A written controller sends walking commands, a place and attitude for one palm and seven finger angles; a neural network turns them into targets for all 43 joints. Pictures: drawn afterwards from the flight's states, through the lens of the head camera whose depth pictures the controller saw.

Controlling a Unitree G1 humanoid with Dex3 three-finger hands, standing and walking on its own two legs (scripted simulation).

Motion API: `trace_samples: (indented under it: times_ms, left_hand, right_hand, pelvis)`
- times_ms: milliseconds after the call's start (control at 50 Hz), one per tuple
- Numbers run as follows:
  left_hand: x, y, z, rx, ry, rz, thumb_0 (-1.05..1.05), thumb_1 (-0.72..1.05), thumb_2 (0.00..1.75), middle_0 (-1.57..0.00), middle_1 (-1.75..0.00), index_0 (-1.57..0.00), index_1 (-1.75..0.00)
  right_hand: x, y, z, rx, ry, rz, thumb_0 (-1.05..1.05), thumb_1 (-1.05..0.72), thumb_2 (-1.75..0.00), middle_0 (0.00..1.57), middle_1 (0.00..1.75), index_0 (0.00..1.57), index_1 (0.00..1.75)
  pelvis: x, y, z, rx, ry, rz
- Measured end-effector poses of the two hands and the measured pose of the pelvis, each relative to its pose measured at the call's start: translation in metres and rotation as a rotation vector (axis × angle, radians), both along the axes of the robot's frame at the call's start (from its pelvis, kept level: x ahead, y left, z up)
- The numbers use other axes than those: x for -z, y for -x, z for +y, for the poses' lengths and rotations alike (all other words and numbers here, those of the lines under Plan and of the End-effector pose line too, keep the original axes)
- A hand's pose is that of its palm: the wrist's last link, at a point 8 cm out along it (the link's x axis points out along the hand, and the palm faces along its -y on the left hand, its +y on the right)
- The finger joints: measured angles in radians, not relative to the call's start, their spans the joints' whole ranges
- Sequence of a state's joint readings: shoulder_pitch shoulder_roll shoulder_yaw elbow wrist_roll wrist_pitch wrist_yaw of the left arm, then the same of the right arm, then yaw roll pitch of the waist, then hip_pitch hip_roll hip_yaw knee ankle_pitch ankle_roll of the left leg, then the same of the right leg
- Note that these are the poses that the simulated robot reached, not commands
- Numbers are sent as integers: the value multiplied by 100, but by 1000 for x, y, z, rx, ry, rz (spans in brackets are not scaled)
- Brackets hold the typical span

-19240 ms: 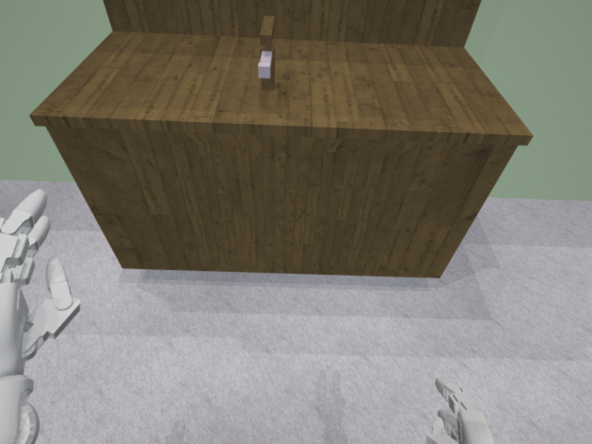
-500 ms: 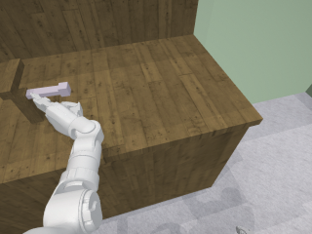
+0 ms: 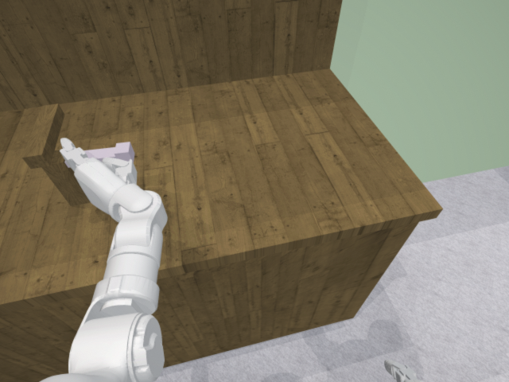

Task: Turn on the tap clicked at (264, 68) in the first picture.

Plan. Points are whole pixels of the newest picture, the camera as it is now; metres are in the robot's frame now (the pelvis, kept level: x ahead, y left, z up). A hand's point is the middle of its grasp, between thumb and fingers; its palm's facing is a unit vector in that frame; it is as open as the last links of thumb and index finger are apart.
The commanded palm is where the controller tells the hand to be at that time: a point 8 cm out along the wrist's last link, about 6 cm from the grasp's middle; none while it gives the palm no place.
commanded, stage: lift the hand up off the lever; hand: left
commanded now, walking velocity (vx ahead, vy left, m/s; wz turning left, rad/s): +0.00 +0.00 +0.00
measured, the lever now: (124, 153) +0.47 +0.25 +0.10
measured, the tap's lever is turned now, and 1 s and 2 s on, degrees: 86 86 86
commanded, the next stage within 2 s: draw the hand back beside the body in 1.48 s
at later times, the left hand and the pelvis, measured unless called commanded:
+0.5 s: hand (125, 162) +0.41 +0.21 +0.15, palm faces +0.78 -0.62 -0.06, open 7.8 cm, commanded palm +0.35 +0.23 +0.14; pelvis +0.01 +0.01 +0.01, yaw +0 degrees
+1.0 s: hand (118, 159) +0.40 +0.21 +0.16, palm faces +0.78 -0.62 -0.04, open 7.8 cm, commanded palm +0.35 +0.24 +0.16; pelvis +0.00 +0.00 +0.01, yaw +0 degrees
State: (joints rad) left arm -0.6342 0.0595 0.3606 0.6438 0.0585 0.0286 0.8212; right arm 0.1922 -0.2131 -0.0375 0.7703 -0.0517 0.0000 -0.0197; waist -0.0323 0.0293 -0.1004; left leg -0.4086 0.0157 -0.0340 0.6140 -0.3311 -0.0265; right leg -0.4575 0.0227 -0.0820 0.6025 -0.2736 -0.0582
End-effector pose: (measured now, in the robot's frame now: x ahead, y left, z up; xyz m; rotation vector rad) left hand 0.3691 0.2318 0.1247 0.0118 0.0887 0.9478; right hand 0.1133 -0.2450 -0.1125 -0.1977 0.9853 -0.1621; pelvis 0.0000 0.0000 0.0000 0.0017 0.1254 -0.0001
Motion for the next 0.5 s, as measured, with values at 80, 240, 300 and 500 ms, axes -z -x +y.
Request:
trace_samples:
  times_ms: [80, 240, 300, 500]
  left_hand:
    - [0, 2, 1, 19, -5, 10, 2, 90, 90, -15, -15, -15, -15]
    - [-7, 13, -2, 35, 5, -4, 2, 90, 90, -15, -15, -15, -15]
    - [-14, 14, -3, 39, -3, -10, 2, 90, 90, -15, -15, -15, -15]
    - [-26, 17, -3, 44, 3, 16, 2, 90, 90, -15, -15, -15, -15]
  right_hand:
    - [-1, -6, 4, -3, -8, -4, 1, -90, -90, 20, 29, 20, 30]
    - [-5, -22, 14, -26, -20, -32, 1, -90, -90, 20, 29, 20, 30]
    - [-7, -30, 18, -38, -25, -48, 1, -90, -90, 20, 29, 20, 30]
    - [-17, -51, 26, -69, -36, -99, 1, -90, -90, 20, 29, 20, 30]
  pelvis:
    - [-1, -4, 3, 3, 1, -6]
    - [-3, -8, 7, 0, 1, -33]
    - [-4, -7, 7, -2, 1, -41]
    - [-7, -5, 5, -7, 0, -60]
